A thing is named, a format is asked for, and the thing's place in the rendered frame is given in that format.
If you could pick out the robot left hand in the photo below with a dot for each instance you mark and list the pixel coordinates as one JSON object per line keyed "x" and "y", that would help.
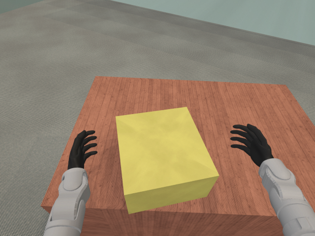
{"x": 77, "y": 155}

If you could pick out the robot right hand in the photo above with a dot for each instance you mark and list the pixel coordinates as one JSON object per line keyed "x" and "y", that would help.
{"x": 256, "y": 144}

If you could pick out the robot left forearm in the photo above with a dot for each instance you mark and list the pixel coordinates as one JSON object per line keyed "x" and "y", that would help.
{"x": 67, "y": 214}

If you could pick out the carton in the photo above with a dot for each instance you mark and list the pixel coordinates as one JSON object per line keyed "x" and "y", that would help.
{"x": 164, "y": 160}

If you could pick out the robot right forearm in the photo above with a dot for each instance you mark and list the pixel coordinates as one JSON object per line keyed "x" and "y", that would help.
{"x": 291, "y": 207}

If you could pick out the pedestal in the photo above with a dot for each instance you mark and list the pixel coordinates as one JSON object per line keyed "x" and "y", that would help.
{"x": 238, "y": 204}

